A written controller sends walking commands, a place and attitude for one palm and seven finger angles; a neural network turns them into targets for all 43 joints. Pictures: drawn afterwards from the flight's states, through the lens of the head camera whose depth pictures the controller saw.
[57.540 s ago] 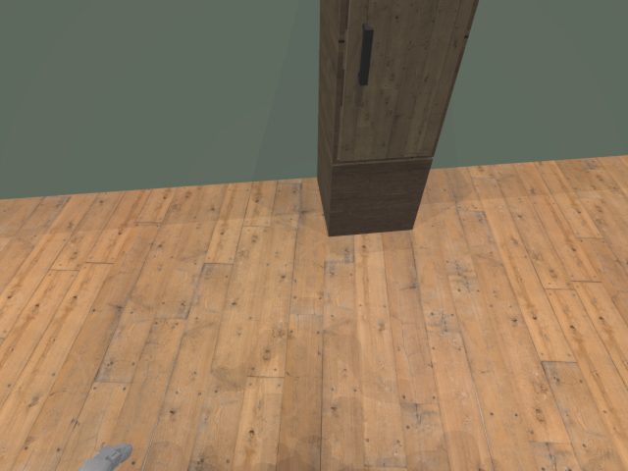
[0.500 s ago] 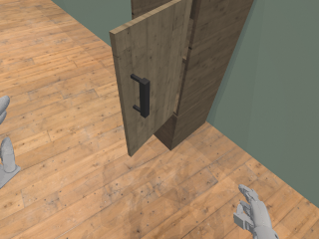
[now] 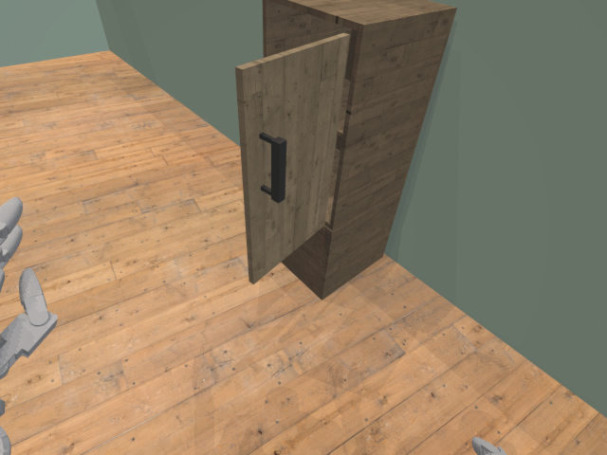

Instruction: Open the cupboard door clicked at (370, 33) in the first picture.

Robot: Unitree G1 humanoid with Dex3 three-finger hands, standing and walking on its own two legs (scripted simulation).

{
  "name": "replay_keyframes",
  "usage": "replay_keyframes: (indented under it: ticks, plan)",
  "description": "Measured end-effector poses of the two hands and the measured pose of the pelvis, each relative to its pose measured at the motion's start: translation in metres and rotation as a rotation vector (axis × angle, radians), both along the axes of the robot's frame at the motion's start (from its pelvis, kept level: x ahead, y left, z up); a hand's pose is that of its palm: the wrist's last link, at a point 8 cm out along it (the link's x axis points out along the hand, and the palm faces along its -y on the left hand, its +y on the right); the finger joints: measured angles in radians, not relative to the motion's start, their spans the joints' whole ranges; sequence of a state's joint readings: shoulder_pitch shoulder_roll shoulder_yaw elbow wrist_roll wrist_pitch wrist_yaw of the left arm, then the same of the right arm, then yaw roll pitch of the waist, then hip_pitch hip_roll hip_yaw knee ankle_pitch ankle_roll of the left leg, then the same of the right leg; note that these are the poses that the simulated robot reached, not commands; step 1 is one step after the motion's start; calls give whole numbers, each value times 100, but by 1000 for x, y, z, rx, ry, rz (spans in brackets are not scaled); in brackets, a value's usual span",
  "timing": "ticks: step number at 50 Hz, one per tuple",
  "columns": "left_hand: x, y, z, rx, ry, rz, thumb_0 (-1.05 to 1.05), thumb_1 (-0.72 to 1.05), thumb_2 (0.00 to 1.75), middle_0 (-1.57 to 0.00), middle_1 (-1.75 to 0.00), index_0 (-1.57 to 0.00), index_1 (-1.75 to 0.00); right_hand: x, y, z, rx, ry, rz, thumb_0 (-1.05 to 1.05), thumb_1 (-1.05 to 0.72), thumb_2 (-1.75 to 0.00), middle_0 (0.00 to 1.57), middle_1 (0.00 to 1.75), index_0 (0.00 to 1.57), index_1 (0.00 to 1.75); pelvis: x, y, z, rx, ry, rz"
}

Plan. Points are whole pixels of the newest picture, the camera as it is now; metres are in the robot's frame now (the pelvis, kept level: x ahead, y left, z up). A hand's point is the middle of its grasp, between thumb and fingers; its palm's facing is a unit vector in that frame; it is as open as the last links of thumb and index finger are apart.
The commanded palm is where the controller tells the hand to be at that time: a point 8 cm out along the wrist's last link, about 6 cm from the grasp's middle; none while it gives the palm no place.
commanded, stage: stop stepping back and stand still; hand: left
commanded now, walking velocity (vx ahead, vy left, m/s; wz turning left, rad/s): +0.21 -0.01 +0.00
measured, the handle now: (271, 167) +0.68 +0.10 +0.04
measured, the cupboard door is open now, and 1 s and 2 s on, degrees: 100 100 100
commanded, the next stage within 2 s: let the arm hang, fingers relaxed in 0.48 s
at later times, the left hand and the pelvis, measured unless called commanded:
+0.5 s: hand (46, 384) +0.14 +0.23 +0.17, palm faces +0.45 -0.78 -0.44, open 7.4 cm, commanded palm +0.09 +0.28 +0.18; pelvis -0.05 -0.03 +0.00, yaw +1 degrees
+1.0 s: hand out of the picture -0.05 +0.17 -0.17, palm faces +0.13 -0.97 -0.22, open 6.9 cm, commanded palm none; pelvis -0.07 -0.03 +0.00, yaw +7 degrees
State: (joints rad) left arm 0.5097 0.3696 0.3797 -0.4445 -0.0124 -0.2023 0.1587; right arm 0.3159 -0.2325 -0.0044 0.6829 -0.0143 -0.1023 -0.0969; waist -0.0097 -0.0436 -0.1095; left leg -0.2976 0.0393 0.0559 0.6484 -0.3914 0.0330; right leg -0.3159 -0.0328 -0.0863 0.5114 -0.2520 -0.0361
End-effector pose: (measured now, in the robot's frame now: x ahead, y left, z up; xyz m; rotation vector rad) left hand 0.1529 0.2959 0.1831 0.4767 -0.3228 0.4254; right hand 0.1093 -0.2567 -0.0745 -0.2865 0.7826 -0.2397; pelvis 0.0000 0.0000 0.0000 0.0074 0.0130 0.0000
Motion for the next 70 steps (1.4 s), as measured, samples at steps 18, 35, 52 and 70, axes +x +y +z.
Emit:
replay_keyframes:
  ticks: [18,35,52,70]
  plan:
    - [-52,-21,-4,92,60,40,1,89,90,-21,-30,-21,-30,-25,6,-36,125,13,76,1,-90,-90,20,30,21,30,-46,-22,-13,12,-77,22]
    - [-26,-17,-124,-191,545,37,0,90,90,-20,-30,-20,-30,-11,-6,-26,71,37,148,1,-90,-90,20,30,20,30,-56,-11,-8,3,-9,112]
    - [-231,-75,-321,-631,1526,236,-4,98,90,-21,-30,-21,-30,-150,-3,-65,120,591,48,0,-93,-90,20,30,20,30,-68,-25,-3,-20,-39,122]
    - [-236,-59,-313,-616,1584,289,0,91,90,-20,-30,-20,-30,-145,15,-72,165,600,38,0,-91,-90,20,30,20,30,-58,-13,3,-4,-38,112]
